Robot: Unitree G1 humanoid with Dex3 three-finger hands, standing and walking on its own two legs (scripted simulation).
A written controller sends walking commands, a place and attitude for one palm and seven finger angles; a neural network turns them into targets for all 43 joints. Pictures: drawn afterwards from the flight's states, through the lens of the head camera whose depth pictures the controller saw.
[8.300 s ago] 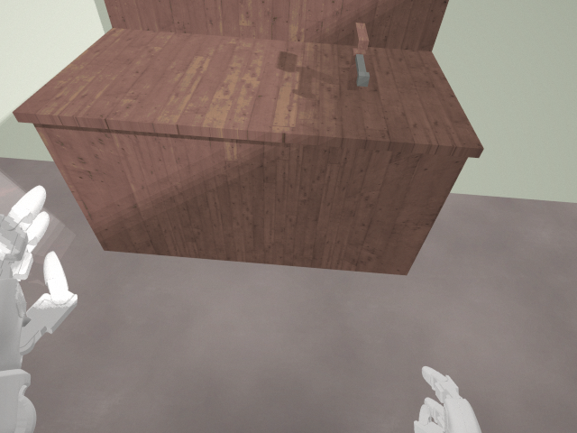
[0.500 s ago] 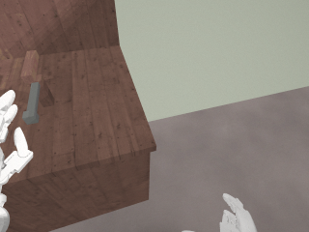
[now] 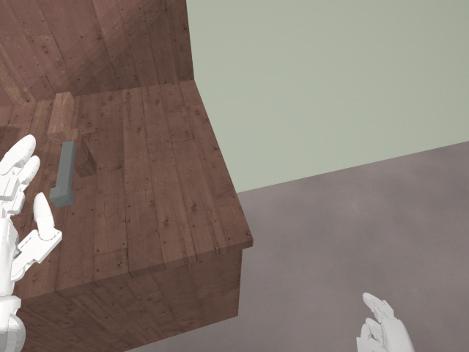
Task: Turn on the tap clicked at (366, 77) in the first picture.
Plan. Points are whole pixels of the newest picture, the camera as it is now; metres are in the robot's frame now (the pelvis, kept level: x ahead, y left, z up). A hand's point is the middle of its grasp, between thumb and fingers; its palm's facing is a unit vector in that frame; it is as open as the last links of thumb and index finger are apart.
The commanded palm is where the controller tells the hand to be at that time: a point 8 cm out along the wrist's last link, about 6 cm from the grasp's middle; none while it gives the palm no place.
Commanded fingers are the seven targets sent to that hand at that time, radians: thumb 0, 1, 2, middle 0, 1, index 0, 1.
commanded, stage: come to a stop and stand still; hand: left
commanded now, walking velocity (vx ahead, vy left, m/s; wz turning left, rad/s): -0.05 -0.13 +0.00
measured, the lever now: (62, 196) +0.34 +0.34 +0.07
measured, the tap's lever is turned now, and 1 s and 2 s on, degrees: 0 0 0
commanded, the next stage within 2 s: look again from close up in 1.46 s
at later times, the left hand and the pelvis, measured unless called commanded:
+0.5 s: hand (32, 213) +0.24 +0.27 +0.18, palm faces +0.40 -0.84 -0.37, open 7.4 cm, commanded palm +0.18 +0.31 +0.18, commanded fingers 0.00 0.90 0.90 -0.20 -0.30 -0.20 -0.30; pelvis +0.02 +0.03 +0.00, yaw +0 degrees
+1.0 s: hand (4, 219) +0.23 +0.31 +0.17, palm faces +0.44 -0.83 -0.34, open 7.4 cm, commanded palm +0.16 +0.32 +0.18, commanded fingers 0.00 0.90 0.90 -0.20 -0.30 -0.20 -0.30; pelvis +0.00 +0.04 +0.00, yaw -1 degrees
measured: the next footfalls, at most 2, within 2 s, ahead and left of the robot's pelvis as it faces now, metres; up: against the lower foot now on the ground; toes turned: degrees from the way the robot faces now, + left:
left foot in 0.04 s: +0.06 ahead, +0.16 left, +0.00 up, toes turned +0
